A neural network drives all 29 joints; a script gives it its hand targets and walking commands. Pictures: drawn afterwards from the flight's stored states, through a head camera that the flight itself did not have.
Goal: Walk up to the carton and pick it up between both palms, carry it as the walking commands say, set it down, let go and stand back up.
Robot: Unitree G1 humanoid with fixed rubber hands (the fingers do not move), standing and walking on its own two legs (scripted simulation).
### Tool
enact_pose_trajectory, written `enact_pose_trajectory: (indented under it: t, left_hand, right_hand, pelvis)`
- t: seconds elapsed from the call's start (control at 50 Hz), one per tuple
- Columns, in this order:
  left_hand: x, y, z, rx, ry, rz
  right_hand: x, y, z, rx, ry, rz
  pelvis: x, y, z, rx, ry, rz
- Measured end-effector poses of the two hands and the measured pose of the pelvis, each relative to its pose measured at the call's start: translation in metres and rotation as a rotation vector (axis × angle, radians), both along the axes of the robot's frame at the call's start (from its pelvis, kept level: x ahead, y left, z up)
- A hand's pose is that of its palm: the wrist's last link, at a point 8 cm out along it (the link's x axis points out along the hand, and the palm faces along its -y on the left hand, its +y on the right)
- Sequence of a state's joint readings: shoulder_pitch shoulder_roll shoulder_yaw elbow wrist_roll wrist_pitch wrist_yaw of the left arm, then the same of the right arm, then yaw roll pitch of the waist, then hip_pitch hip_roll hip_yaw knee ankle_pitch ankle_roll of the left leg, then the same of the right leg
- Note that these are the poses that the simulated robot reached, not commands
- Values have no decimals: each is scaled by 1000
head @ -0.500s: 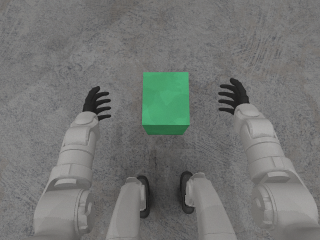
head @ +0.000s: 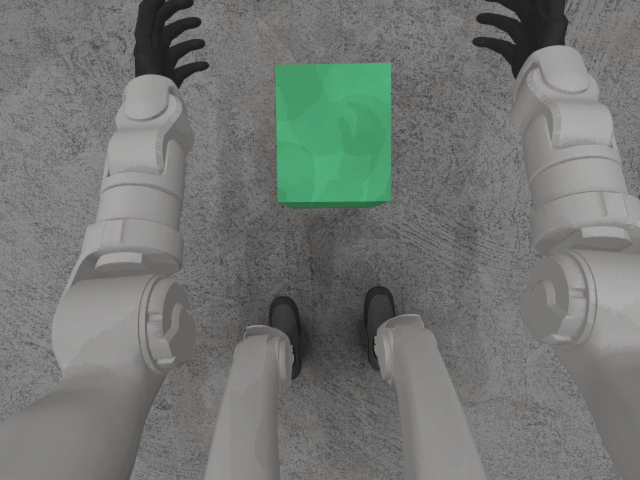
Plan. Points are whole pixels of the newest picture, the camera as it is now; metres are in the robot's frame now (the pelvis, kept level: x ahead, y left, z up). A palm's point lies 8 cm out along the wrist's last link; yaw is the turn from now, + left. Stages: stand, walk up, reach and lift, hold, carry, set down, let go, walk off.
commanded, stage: reach and lift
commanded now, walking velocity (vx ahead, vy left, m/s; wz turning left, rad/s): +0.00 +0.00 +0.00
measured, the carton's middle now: (332, 150) +0.53 -0.02 -0.51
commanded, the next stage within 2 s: none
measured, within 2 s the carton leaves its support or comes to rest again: neither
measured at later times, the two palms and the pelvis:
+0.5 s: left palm (199, 115) +0.53 +0.15 -0.22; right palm (485, 97) +0.53 -0.22 -0.22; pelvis -0.02 +0.01 -0.09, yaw -1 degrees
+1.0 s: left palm (231, 141) +0.53 +0.15 -0.38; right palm (442, 126) +0.53 -0.21 -0.37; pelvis -0.04 +0.01 -0.23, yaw +0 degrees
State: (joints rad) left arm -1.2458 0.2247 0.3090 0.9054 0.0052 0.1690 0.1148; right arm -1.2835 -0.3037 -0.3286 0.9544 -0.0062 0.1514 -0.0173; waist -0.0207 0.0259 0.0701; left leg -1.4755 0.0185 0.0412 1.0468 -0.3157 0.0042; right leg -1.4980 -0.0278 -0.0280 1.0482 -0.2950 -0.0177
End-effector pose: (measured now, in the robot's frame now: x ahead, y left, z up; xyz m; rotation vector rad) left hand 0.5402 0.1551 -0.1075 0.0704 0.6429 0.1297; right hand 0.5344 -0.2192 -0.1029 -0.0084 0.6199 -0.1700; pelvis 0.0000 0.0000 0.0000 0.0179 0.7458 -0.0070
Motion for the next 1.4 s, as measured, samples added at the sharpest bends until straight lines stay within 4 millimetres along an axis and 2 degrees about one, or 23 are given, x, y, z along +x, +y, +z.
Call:
enact_pose_trajectory:
  t: [0.06,0.16,0.24,0.36,0.6,0.78,0.96,1.2,1.3,1.4]
  left_hand:
    - [3,-1,-4,-5,-14,-5]
    - [-5,-1,-14,-16,-12,-5]
    - [-9,-1,-24,-16,-2,-2]
    - [-8,-3,-54,-9,-7,0]
    - [-8,0,-150,7,3,14]
    - [-6,-2,-204,1,17,6]
    - [-9,-4,-256,-1,44,-3]
    - [-15,-4,-325,-1,74,-11]
    - [-15,-4,-344,-7,67,-8]
    - [-14,-3,-348,-14,60,-3]
  right_hand:
    - [4,0,-4,-8,-11,9]
    - [-2,-2,-11,-21,-3,16]
    - [-4,-2,-20,-13,2,7]
    - [-5,2,-54,-5,8,3]
    - [-7,2,-154,-22,10,-16]
    - [-4,5,-206,-18,21,-20]
    - [-7,12,-259,-7,44,-16]
    - [-9,11,-327,-5,61,-10]
    - [-10,11,-346,-5,58,-7]
    - [-10,11,-352,-7,58,-6]
  pelvis:
    - [3,-1,2,1,20,3]
    - [6,-3,4,1,49,-6]
    - [2,-1,-7,0,62,-12]
    - [-8,2,-42,3,63,-19]
    - [-26,7,-129,13,58,-15]
    - [-34,7,-181,15,19,-10]
    - [-38,5,-220,11,-28,-7]
    - [-45,4,-265,16,-114,-7]
    - [-48,4,-279,18,-159,-8]
    - [-49,5,-288,21,-178,-7]
